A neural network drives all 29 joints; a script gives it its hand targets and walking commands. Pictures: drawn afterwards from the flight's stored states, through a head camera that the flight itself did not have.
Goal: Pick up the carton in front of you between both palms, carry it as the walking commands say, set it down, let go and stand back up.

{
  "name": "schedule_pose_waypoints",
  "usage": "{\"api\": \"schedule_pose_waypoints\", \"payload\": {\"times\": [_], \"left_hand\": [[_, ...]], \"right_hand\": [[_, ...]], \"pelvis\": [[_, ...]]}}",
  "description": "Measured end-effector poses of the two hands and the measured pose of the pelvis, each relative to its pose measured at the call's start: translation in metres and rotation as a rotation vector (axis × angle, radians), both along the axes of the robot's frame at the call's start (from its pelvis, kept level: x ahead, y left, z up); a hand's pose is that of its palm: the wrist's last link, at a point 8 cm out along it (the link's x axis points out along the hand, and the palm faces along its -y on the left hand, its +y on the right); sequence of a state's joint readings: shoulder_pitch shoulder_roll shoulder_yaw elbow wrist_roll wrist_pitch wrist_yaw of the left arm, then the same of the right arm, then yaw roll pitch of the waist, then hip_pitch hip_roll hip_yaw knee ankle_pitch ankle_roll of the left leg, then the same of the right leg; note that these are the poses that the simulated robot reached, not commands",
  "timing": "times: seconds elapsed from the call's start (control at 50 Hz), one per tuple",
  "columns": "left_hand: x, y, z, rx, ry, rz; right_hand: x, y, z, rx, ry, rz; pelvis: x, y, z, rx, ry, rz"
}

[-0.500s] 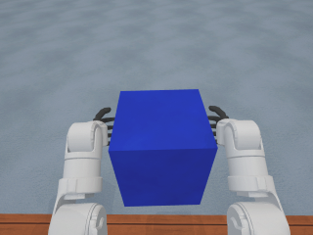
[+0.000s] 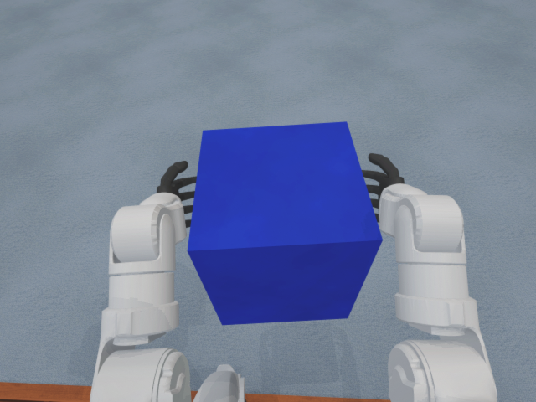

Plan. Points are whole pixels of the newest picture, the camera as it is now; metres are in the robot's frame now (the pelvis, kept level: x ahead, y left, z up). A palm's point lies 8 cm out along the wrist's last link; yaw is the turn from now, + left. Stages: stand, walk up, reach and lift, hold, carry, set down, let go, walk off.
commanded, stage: carry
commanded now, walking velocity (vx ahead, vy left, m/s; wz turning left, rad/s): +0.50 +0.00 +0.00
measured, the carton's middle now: (280, 230) +0.37 +0.01 +0.04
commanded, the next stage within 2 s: none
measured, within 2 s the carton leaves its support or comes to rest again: neither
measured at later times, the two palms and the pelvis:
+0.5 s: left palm (219, 89) +0.66 +0.13 +0.11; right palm (377, 91) +0.63 -0.17 +0.11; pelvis +0.28 +0.02 +0.00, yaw -1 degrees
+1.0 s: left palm (228, 52) +0.95 +0.16 +0.03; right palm (338, 46) +0.97 -0.14 +0.03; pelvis +0.60 -0.01 -0.06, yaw -1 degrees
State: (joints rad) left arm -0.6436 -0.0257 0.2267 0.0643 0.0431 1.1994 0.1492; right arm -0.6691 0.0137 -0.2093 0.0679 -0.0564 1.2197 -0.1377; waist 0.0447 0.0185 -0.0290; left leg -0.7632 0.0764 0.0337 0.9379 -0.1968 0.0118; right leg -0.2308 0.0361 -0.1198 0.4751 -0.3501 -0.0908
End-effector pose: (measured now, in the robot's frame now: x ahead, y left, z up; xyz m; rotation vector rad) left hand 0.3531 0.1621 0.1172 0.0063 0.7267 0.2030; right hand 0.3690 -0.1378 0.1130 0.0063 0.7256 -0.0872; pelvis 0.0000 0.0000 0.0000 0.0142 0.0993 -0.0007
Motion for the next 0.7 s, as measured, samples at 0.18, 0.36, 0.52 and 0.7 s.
{"api": "schedule_pose_waypoints", "payload": {"times": [0.18, 0.36, 0.52, 0.7], "left_hand": [[0.122, 0.013, -0.027, -0.033, 0.009, -0.050], [0.218, -0.008, -0.034, -0.048, 0.065, -0.134], [0.316, -0.033, -0.007, -0.058, -0.059, -0.128], [0.427, -0.044, -0.036, 0.017, -0.032, -0.101]], "right_hand": [[0.107, 0.013, -0.016, -0.057, 0.008, -0.033], [0.173, -0.007, -0.024, -0.058, 0.066, -0.126], [0.272, -0.032, 0.003, -0.035, -0.058, -0.147], [0.409, -0.041, -0.036, -0.004, -0.034, -0.026]], "pelvis": [[0.118, 0.019, -0.021, 0.016, -0.020, -0.018], [0.198, 0.029, 0.001, -0.026, -0.006, -0.020], [0.295, 0.013, -0.006, 0.014, -0.014, -0.014], [0.422, -0.015, -0.063, -0.005, -0.039, -0.019]]}}
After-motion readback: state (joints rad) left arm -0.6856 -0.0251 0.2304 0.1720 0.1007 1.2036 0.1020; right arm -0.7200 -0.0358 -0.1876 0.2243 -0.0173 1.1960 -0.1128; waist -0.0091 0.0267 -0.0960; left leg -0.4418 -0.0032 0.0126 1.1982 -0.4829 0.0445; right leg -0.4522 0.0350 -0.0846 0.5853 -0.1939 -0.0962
